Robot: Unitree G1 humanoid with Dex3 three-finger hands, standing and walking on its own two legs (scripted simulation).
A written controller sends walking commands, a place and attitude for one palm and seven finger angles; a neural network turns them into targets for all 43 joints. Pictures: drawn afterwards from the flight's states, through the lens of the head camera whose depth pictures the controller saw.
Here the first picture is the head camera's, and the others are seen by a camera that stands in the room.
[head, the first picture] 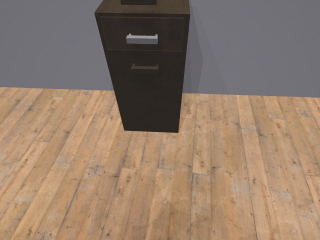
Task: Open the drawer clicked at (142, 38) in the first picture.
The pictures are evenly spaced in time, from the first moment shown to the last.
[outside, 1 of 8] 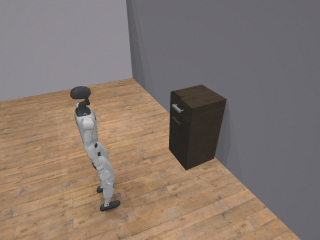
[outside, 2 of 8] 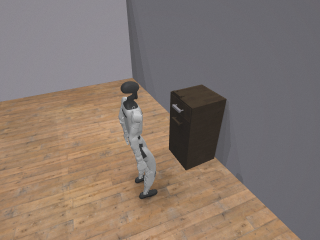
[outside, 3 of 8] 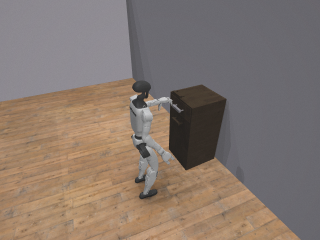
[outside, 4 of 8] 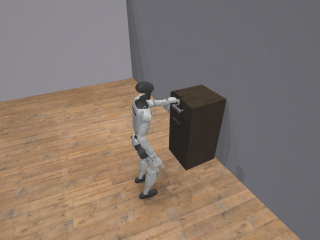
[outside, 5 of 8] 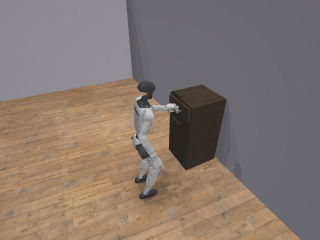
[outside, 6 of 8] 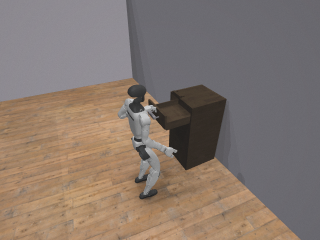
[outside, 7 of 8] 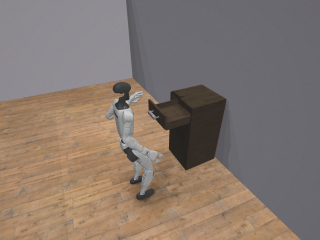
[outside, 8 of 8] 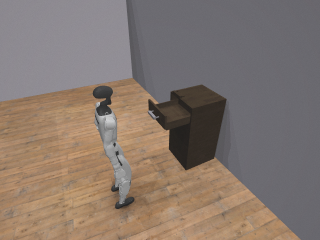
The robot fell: no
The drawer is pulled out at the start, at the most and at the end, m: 0.00 0.30 0.30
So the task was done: yes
